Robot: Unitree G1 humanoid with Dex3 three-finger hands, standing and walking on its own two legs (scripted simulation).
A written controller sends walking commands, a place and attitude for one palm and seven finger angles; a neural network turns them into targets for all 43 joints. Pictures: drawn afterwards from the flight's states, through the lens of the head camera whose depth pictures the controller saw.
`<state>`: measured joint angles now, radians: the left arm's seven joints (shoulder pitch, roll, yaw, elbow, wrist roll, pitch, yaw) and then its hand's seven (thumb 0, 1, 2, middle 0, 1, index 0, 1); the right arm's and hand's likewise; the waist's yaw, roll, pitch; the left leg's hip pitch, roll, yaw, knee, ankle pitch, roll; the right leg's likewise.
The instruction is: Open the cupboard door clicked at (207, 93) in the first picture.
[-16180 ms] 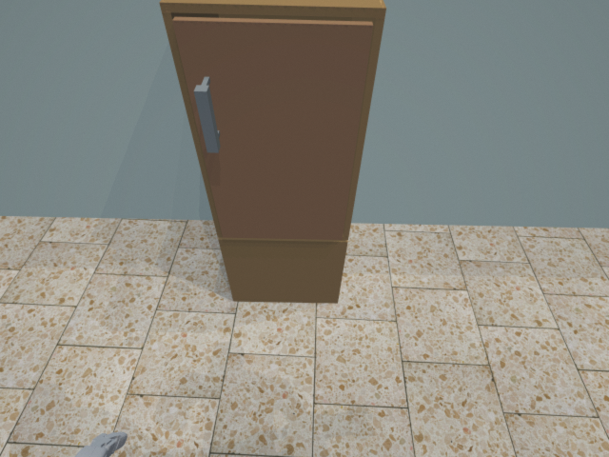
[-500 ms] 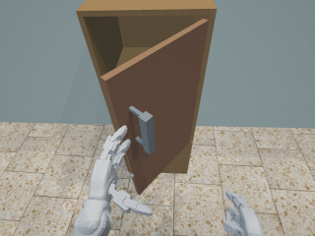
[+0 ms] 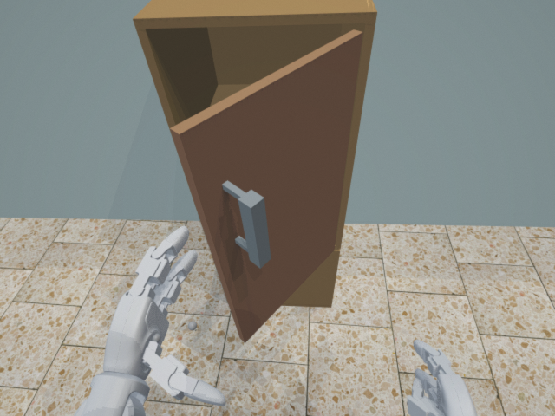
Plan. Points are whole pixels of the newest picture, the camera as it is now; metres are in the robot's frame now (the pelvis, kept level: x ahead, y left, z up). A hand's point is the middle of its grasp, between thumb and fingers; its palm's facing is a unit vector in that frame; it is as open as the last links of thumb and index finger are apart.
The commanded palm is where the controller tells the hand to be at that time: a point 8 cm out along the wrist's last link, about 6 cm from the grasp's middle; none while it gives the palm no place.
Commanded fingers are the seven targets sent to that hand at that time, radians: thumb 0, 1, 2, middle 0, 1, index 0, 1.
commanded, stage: draw the hand back to the body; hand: left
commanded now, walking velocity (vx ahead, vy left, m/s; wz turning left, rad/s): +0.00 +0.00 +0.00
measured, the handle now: (245, 224) +0.36 +0.07 +0.10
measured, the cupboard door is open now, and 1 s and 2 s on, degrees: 51 51 51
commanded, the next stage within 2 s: step back with the hand held close in 1.42 s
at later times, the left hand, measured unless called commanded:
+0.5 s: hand (96, 316) +0.20 +0.20 +0.15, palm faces +0.15 -0.96 -0.25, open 15.3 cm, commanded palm +0.16 +0.26 +0.16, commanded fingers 0.00 -0.01 0.51 -0.17 -0.30 -0.17 -0.30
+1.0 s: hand (4, 271) +0.23 +0.29 +0.19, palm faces +0.39 -0.83 -0.40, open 9.6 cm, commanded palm +0.17 +0.34 +0.21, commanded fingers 0.00 0.87 0.88 -0.20 -0.30 -0.20 -0.30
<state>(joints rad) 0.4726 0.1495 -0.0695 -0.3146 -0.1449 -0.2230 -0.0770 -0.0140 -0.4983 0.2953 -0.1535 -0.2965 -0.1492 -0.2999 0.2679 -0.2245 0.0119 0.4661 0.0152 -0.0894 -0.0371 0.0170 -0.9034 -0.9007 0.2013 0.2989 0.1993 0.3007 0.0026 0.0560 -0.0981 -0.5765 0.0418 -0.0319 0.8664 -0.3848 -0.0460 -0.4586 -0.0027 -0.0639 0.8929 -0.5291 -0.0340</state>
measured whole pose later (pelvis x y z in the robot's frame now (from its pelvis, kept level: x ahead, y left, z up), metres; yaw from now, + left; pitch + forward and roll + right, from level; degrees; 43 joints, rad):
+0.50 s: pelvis +0.00 +0.03 +0.03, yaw -1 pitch +1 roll -1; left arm 0.53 0.26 0.08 -0.46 -0.09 -0.07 0.03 -0.01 -0.31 0.38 -0.16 -0.30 -0.16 -0.30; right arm 0.24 -0.22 0.05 0.52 0.01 -0.14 -0.10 0.02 -0.90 -0.90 0.20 0.30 0.20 0.30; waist 0.04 0.06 -0.05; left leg -0.39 0.04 -0.01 0.70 -0.32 -0.01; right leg -0.25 -0.01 -0.04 0.66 -0.42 0.00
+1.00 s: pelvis +0.02 +0.05 +0.05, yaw -3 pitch -3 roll +0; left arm 0.48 0.34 0.30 -0.40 -0.05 -0.07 0.13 0.00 0.53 0.74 -0.20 -0.30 -0.19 -0.30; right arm 0.19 -0.21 0.04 0.62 -0.01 -0.09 -0.09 0.02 -0.90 -0.90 0.20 0.30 0.20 0.30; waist 0.06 0.04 0.01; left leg -0.17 0.01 0.04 0.45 -0.23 0.01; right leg -0.05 -0.03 0.00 0.39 -0.30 0.03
